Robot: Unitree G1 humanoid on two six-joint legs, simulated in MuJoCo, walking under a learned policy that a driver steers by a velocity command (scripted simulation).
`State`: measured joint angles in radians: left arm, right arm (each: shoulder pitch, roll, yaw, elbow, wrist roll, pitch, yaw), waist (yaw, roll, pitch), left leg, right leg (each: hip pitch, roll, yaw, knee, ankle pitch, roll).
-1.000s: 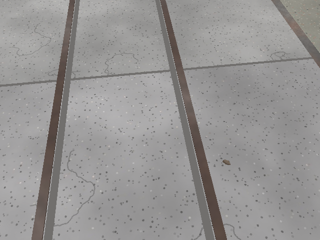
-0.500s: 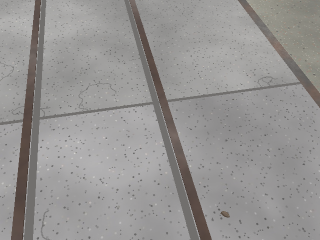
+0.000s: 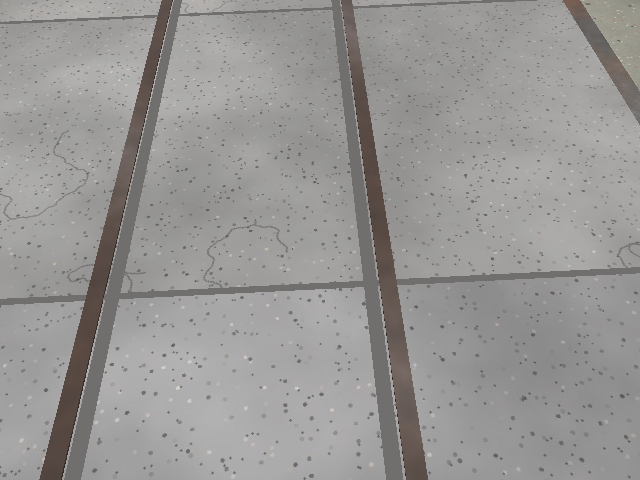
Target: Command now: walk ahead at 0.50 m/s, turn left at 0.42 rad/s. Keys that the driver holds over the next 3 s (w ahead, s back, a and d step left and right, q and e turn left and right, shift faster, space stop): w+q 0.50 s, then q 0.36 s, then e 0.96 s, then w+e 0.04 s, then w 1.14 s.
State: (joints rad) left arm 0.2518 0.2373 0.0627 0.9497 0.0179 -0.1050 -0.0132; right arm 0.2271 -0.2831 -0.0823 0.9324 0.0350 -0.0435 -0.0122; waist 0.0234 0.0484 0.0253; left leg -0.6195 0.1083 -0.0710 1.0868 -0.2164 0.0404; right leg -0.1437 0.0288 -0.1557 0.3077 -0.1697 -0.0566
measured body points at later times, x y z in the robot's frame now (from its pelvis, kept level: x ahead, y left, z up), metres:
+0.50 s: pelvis +0.28 +0.08 -0.01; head +0.31 +0.10 +0.44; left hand +0.35 +0.39 -0.12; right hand +0.43 -0.16 -0.12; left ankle +0.29 +0.15 -0.75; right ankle +0.31 -0.09 -0.66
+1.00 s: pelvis +0.47 +0.10 -0.01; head +0.51 +0.12 +0.44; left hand +0.46 +0.40 -0.12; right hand +0.74 -0.07 -0.12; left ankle +0.39 +0.22 -0.70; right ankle +0.61 +0.06 -0.75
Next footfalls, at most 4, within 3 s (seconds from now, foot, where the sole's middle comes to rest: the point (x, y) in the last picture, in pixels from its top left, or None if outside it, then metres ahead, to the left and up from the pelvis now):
0.32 left None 0.33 0.16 -0.78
0.76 right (315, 416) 0.64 0.08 -0.78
1.10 left None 0.46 0.26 -0.78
1.40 right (332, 436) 0.59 0.04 -0.78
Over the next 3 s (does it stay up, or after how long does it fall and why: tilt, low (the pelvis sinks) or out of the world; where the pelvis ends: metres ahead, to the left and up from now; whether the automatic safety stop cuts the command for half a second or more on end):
stays up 0.98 0.11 0.00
